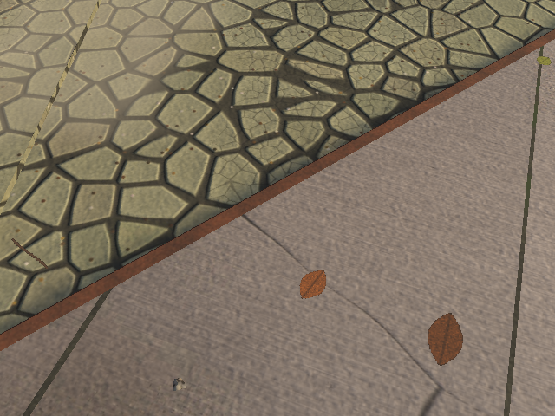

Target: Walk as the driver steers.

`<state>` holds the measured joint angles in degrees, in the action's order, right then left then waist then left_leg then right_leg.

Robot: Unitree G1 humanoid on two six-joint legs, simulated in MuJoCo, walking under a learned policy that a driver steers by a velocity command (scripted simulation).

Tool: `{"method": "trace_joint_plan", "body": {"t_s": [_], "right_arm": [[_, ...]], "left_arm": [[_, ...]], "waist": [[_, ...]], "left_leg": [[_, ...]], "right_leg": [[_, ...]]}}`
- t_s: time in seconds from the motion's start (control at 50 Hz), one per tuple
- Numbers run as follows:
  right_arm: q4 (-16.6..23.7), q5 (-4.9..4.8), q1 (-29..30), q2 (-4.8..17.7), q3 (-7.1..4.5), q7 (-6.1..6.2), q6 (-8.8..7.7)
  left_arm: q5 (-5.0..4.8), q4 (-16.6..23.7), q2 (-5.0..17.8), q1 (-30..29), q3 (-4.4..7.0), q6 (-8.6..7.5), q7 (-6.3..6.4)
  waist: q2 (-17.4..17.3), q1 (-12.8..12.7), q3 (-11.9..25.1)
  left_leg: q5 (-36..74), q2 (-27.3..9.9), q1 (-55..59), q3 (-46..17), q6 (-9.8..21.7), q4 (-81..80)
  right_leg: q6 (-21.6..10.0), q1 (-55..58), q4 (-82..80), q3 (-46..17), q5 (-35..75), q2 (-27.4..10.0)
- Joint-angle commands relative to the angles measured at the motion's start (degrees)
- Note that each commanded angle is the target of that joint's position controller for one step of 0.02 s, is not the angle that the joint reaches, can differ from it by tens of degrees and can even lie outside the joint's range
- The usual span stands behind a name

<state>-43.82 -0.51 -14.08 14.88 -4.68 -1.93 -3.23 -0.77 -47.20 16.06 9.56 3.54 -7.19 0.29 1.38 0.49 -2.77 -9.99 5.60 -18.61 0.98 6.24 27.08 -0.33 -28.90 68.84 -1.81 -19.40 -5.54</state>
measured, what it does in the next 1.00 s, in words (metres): walks ahead: right foot, then left foot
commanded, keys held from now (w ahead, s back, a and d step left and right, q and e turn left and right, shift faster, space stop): w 0.64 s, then w+e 0.36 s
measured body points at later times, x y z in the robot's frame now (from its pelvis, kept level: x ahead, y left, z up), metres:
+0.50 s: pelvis +0.29 -0.05 -0.01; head +0.32 -0.05 +0.44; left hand +0.46 +0.21 -0.10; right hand +0.33 -0.32 -0.14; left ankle +0.11 +0.06 -0.64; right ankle +0.38 -0.13 -0.74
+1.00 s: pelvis +0.56 +0.01 -0.01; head +0.59 +0.02 +0.44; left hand +0.56 +0.28 -0.15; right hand +0.72 -0.24 -0.10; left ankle +0.63 +0.11 -0.74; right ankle +0.41 -0.11 -0.67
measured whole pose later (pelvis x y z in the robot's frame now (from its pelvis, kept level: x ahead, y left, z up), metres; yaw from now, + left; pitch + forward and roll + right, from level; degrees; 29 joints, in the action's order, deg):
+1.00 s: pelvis +0.56 +0.01 -0.01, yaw -4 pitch +2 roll -1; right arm -41.8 2.7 -6.7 13.0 -0.9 -0.5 -4.9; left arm 0.2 -51.3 15.2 23.8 3.5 -2.8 -0.6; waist 0.9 -3.2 -1.5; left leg -10.5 -1.7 -23.6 2.9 1.4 32.3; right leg -3.4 -15.2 56.2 -2.6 -26.3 1.7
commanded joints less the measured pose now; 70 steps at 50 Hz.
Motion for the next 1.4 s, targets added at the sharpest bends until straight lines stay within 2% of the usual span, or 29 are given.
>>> {"method": "trace_joint_plan", "body": {"t_s": [0.02,0.18,0.3,0.36,0.4,0.42,0.44,0.46,0.48,0.5,0.52,0.56,0.68,0.7,0.76,0.84,0.86,0.9,0.92,0.94,0.96,0.98,1.0,1.04,1.14,1.24,1.32,1.36,1.4], "right_arm": [[4.0,0.17,1.0,5.8,-1.04,0.63,-1.81],[-0.1,-0.27,-7.0,7.4,-0.87,2.36,-1.74],[-3.2,-0.23,-11.7,7.8,-0.82,2.79,-0.82],[-3.2,-0.23,-10.0,9.2,-1.14,3.08,-0.23],[-2.4,0.05,-7.2,9.1,-0.72,2.88,-0.08],[-1.3,1.40,-8.7,6.3,0.43,2.73,-0.43],[-2.4,-0.11,-17.2,0.6,1.91,2.05,-1.44],[-2.5,-1.12,-12.3,7.0,0.81,1.87,-2.18],[-0.4,-1.85,-5.8,8.8,0.25,1.72,-2.59],[0.2,-1.30,-2.7,8.1,0.39,1.92,-2.68],[0.3,-0.38,-1.9,7.4,0.09,2.07,-2.49],[-0.3,-0.36,-4.9,5.2,0.16,2.18,-1.57],[2.6,0.66,4.3,3.2,0.77,2.56,-1.10],[0.0,8.63,0.0,-1.4,3.71,-0.23,-0.90],[2.6,6.21,8.4,1.4,3.31,-1.63,0.04],[5.0,4.94,14.5,3.9,3.71,-0.03,-0.55],[5.9,1.77,15.0,5.5,2.22,0.08,-1.03],[3.6,2.43,4.0,5.6,1.75,0.97,-2.28],[2.1,3.67,-5.8,9.2,0.63,1.76,-2.96],[1.6,4.56,-12.5,16.7,-1.25,2.38,-2.43],[0.8,3.03,-13.4,15.9,-1.53,2.25,-1.45],[1.2,2.68,-9.6,10.4,-0.12,2.12,-1.26],[1.6,2.68,-5.6,6.3,0.87,2.08,-1.30],[1.2,2.46,-2.6,3.4,1.74,2.41,-1.45],[-0.6,1.77,-3.9,5.1,0.90,2.40,-2.94],[-2.6,2.02,-5.8,5.9,0.52,2.16,-2.75],[-5.6,1.76,-9.6,8.1,0.07,1.72,-1.87],[-6.9,1.48,-10.1,9.3,-0.12,1.50,-0.98],[-7.6,1.22,-10.0,8.1,0.45,1.38,-0.57]], "left_arm": [[1.05,2.5,5.0,3.6,1.56,0.88,0.14],[0.60,6.6,2.3,-10.5,0.42,0.97,-0.76],[0.19,9.9,2.5,-17.5,-0.09,-0.18,-2.86],[0.17,9.2,4.2,-12.7,0.48,-0.48,-3.27],[0.60,5.4,8.1,2.4,2.29,-0.43,-2.52],[1.45,3.9,12.4,12.9,3.09,-0.21,-1.94],[1.14,2.0,12.8,15.6,3.27,0.10,-2.44],[-0.14,2.2,7.6,14.5,2.04,0.40,-2.31],[-0.24,3.0,6.0,9.3,1.43,0.76,-1.95],[0.27,3.7,5.4,5.3,1.01,0.97,-1.95],[0.80,4.0,4.6,3.2,0.70,0.92,-2.12],[1.22,3.5,4.0,2.5,0.45,0.54,-2.35],[0.35,1.0,6.9,6.8,1.20,0.93,-1.20],[6.40,0.1,1.0,10.7,-0.52,-0.80,-2.86],[4.69,-0.6,5.1,12.2,0.50,-1.00,-5.59],[4.16,-1.9,6.7,14.6,0.72,-0.26,-6.04],[0.36,-2.5,9.8,15.8,2.14,1.56,-2.83],[0.62,-3.1,8.7,15.9,1.64,2.69,-1.09],[0.70,-1.6,6.4,14.2,1.09,2.58,-0.77],[-0.88,1.3,0.1,17.3,-0.12,2.63,-0.37],[0.33,1.7,3.2,17.5,0.63,3.23,0.02],[1.19,1.0,4.4,15.0,1.18,4.01,-0.02],[1.21,1.1,3.5,12.3,1.08,4.24,-0.67],[2.15,1.4,2.8,10.9,1.37,5.58,-1.74],[2.75,3.9,1.5,6.0,1.08,7.59,-3.41],[2.62,7.4,0.2,-3.4,-0.24,7.20,-4.60],[3.02,8.8,1.4,-7.5,-0.46,6.83,-4.13],[3.51,8.3,2.3,-5.7,-0.22,6.18,-3.44],[4.71,2.6,4.5,10.0,1.06,4.68,-2.26]], "waist": [[-2.4,-2.1,6.5],[-5.3,3.4,1.4],[-5.2,5.5,-1.3],[-7.2,2.1,1.8],[-6.9,-5.8,11.7],[1.1,-8.2,20.9],[17.0,-4.5,27.6],[9.4,-6.9,22.0],[5.1,-6.1,12.7],[-0.1,-4.2,7.7],[-1.0,-2.5,4.9],[1.7,0.1,4.9],[1.3,-1.4,2.0],[2.8,-1.9,3.2],[2.0,-3.9,-0.2],[2.4,-4.6,-0.5],[2.2,-4.9,-1.4],[3.0,0.4,3.5],[-0.8,5.0,10.5],[-13.8,5.8,19.7],[-16.3,5.5,21.3],[-9.3,3.9,13.8],[-6.7,3.0,8.1],[-9.2,0.7,3.7],[-7.0,-0.9,1.7],[-6.5,0.8,-1.2],[-6.6,1.5,-3.0],[-6.5,0.3,-1.9],[-2.1,-6.4,7.0]], "left_leg": [[17.9,-15.9,8.3,-17.4,10.7,-14.9],[14.8,-12.9,11.6,-10.3,5.6,-16.8],[18.4,-18.1,23.5,-13.6,5.9,-11.9],[34.9,-18.0,24.6,-12.8,4.2,-6.3],[45.5,-13.6,17.8,-9.4,1.7,10.1],[24.2,-8.8,4.1,-7.4,-0.3,28.7],[-22.1,0.4,-15.9,-8.4,-3.6,46.2],[-22.3,-3.0,-22.5,-12.1,-2.9,50.9],[-16.5,-6.1,-25.1,-9.5,-2.7,49.8],[-11.7,-8.8,-22.8,-7.3,-3.1,46.8],[-9.1,-10.5,-20.8,-6.7,-3.4,43.4],[-6.8,-12.4,-15.9,-6.3,-4.0,39.6],[6.4,-13.3,-19.8,-4.1,-6.8,22.2],[10.4,-11.5,-18.0,-2.2,-7.5,20.2],[11.9,-10.3,-13.9,-1.3,-7.2,11.9],[6.9,-9.5,-13.8,-2.7,-5.7,3.0],[5.7,-6.1,-9.4,3.0,-6.4,3.6],[4.1,-5.7,5.4,0.4,-5.2,-1.4],[3.8,-13.7,18.4,-7.0,-2.9,-1.1],[1.4,-29.3,35.3,-25.7,2.2,-3.3],[1.6,-32.9,33.7,-38.1,5.2,-8.0],[-2.5,-29.8,27.8,-30.5,4.3,-8.4],[-1.4,-26.8,21.5,-22.9,3.2,-10.4],[2.7,-22.7,13.9,-13.1,1.2,-14.1],[9.7,-22.6,12.3,-3.2,2.7,-18.2],[9.7,-20.8,11.2,5.1,2.0,-19.3],[12.5,-21.8,13.5,4.8,2.2,-18.4],[22.5,-21.7,16.8,3.8,2.2,-13.2],[28.3,-17.0,11.8,6.9,0.3,6.2]], "right_leg": [[0.9,-6.1,-5.0,-1.5,5.4,-3.2],[1.1,-9.1,-31.7,0.7,28.7,0.3],[-1.7,-14.3,-38.9,1.3,22.1,2.2],[-4.1,-4.4,-40.7,3.6,15.9,5.2],[-8.1,19.2,-41.1,3.4,20.3,5.1],[-12.9,38.7,-38.7,-10.7,23.0,-7.1],[-21.2,54.6,-45.8,-37.0,11.7,-18.2],[-18.1,51.1,-49.8,-37.6,2.1,-16.0],[-15.5,41.9,-51.5,-28.8,2.9,-14.1],[-14.3,32.6,-53.5,-22.8,8.5,-11.9],[-13.9,26.5,-55.2,-19.0,12.9,-9.9],[-14.0,21.1,-58.2,-14.4,16.5,-7.5],[-13.6,19.1,-61.5,-6.5,23.9,-5.2],[-15.5,19.2,-60.6,-4.5,16.7,-3.1],[-15.9,15.2,-59.5,-6.1,12.8,-3.6],[-15.9,25.4,-55.8,-11.3,15.6,-8.0],[-10.3,23.6,-53.5,-9.9,27.4,-5.2],[-6.3,22.4,-42.3,-8.3,33.5,-2.0],[-4.9,16.3,-29.5,-5.9,26.3,1.1],[-2.6,-0.4,-10.2,1.8,0.9,9.0],[-3.8,-7.5,-1.6,0.1,-12.8,9.1],[-4.7,-9.4,1.6,-2.4,-9.4,5.6],[-4.6,-9.4,0.3,-2.0,-5.0,3.6],[-3.6,-6.5,-3.3,-1.3,-1.2,1.5],[-1.7,-9.1,-6.4,-0.4,7.4,0.7],[-1.8,-5.9,-23.2,2.2,17.0,0.7],[-3.8,0.0,-32.6,5.6,11.5,3.1],[-5.1,4.3,-36.3,7.3,7.6,4.5],[-6.8,25.8,-41.4,7.2,9.5,6.1]]}}
Keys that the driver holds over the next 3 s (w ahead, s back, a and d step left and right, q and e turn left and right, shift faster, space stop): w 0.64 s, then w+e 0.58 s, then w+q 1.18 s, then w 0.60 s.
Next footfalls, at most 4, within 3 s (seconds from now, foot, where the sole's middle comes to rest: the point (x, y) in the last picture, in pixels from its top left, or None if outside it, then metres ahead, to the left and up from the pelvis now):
0.40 right None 0.42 -0.13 -0.77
0.92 left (235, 327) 0.67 0.11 -0.77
1.40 right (339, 267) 0.85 -0.17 -0.77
1.90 left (283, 198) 1.10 -0.02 -0.77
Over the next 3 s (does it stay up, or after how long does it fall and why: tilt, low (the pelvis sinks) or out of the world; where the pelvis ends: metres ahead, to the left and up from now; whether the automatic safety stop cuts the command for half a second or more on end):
stays up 1.56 0.08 -0.10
